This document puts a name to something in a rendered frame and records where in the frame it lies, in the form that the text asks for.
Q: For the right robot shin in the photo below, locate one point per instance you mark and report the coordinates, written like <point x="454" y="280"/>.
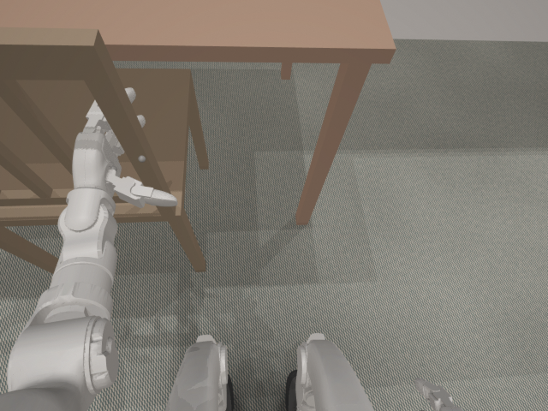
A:
<point x="304" y="396"/>

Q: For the chair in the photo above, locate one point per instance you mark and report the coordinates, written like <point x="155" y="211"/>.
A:
<point x="49" y="79"/>

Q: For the robot left forearm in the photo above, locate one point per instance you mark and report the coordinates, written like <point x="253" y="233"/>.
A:
<point x="82" y="281"/>

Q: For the robot left hand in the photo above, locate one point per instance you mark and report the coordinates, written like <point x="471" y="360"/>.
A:
<point x="95" y="152"/>

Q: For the robot left upper arm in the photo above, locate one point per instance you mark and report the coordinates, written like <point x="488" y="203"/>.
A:
<point x="62" y="366"/>

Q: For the robot right hand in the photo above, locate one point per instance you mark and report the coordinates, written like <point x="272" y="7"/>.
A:
<point x="439" y="398"/>

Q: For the robot left thigh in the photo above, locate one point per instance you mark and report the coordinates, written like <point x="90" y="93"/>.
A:
<point x="204" y="368"/>

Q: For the table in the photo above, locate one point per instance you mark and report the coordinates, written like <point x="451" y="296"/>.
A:
<point x="354" y="33"/>

